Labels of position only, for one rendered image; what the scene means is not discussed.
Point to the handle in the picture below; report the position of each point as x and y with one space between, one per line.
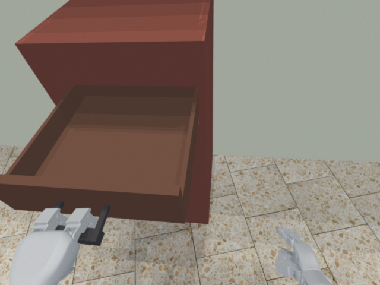
91 236

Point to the cabinet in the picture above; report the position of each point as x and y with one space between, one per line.
133 43

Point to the robot left hand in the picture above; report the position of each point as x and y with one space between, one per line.
46 256

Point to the robot right hand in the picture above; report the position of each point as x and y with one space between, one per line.
293 264

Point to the robot right forearm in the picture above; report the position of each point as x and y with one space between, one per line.
314 277

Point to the drawer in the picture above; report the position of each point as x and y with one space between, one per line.
130 147

